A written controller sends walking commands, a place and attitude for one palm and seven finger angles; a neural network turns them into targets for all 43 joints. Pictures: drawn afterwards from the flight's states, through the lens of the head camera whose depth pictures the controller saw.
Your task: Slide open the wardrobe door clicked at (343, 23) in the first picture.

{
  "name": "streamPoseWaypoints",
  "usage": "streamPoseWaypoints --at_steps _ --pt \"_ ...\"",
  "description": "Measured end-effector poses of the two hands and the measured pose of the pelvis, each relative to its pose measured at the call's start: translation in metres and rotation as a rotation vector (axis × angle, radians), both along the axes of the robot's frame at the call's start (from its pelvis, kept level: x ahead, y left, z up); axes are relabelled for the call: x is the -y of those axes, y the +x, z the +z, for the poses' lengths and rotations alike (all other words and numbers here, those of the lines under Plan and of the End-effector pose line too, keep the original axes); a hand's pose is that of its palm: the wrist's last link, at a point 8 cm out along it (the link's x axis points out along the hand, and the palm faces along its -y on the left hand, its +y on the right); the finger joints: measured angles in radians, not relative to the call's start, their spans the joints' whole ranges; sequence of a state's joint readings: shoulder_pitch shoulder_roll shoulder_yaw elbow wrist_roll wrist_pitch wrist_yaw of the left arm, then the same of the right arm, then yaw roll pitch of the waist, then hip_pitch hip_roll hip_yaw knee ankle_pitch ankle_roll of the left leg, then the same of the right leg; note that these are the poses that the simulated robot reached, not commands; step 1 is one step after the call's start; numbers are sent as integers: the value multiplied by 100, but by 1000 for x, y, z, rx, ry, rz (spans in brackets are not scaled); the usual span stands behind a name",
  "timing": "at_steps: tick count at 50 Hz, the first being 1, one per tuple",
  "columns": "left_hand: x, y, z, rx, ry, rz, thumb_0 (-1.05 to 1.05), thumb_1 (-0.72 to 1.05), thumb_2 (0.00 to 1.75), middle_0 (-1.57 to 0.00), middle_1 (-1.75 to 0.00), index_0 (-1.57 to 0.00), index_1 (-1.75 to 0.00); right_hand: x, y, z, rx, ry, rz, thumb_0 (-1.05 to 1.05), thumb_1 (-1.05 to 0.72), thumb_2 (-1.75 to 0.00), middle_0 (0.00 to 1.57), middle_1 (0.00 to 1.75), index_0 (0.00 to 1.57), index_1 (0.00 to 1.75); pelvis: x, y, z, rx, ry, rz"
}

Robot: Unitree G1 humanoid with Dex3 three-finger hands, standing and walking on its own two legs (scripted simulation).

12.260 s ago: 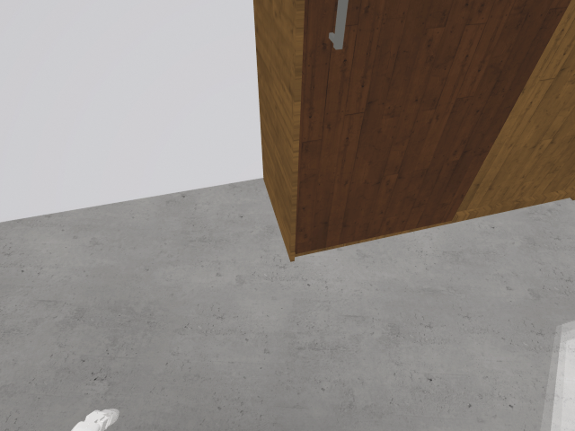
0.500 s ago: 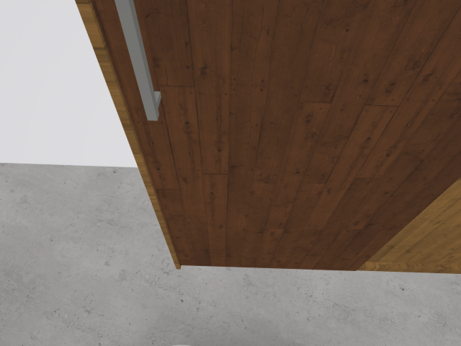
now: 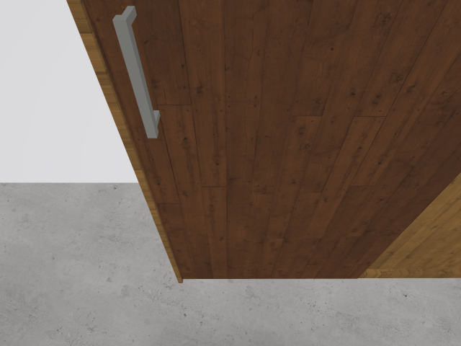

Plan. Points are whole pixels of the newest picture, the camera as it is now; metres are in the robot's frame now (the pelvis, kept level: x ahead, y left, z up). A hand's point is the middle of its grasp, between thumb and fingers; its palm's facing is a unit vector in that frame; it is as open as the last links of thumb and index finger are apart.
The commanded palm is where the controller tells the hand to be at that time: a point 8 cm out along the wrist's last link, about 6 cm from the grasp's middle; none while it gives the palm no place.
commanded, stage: come to a stop and stand still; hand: left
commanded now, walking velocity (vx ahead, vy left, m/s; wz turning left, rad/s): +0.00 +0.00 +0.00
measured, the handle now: (142, 79) +0.45 +0.18 +0.24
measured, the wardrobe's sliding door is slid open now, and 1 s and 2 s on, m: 0.00 0.00 0.00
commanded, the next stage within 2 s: look again from close up in 0.70 s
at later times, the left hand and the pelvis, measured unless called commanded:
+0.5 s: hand out of the picture +0.00 +0.21 -0.17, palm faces +0.02 -0.98 -0.19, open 7.4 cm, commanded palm none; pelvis -0.01 +0.04 +0.00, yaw +0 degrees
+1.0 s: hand out of the picture -0.03 +0.20 -0.18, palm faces +0.03 -0.99 -0.14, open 7.4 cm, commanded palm none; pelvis +0.00 +0.05 +0.00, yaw +0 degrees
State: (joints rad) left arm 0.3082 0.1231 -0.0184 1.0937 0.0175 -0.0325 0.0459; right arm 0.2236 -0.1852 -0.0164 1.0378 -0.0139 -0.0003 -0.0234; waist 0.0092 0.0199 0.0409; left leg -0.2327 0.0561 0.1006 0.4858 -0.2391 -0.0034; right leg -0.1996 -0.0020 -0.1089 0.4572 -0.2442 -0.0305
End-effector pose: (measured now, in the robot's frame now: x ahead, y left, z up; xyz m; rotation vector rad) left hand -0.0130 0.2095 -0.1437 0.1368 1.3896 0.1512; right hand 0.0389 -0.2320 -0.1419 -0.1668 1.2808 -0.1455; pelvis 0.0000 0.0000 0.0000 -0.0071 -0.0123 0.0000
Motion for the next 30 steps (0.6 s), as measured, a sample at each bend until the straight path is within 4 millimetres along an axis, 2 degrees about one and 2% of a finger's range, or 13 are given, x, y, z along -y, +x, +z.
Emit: streamPoseWaypoints --at_steps 4,12,18,23,30 --pt "-12 7 -1 26 11 -15 0 91 89 -20 -30 -20 -30 -7 -14 -2 4 1 -23 0 -93 -90 20 30 20 30 -7 0 -2 18 4 5" --pt "-38 26 3 92 34 -34 0 91 89 -20 -30 -20 -30 -35 -47 -5 -54 38 -24 0 -92 -90 20 30 20 30 -21 -6 -2 15 7 6" --pt "-47 24 3 84 30 -32 0 91 89 -20 -30 -20 -30 -53 -66 -5 -107 59 -28 0 -91 -90 20 30 20 30 -30 -8 -1 5 8 7" --pt "-48 14 1 51 16 -18 0 91 89 -20 -30 -20 -30 -61 -70 -4 -126 62 -29 0 -91 -89 20 30 20 30 -35 -7 0 3 7 8" --pt "-42 -5 -4 -1 -17 3 0 91 89 -20 -30 -20 -30 -65 -60 -2 -115 48 -21 0 -91 -89 20 30 20 30 -41 -5 0 5 5 7"
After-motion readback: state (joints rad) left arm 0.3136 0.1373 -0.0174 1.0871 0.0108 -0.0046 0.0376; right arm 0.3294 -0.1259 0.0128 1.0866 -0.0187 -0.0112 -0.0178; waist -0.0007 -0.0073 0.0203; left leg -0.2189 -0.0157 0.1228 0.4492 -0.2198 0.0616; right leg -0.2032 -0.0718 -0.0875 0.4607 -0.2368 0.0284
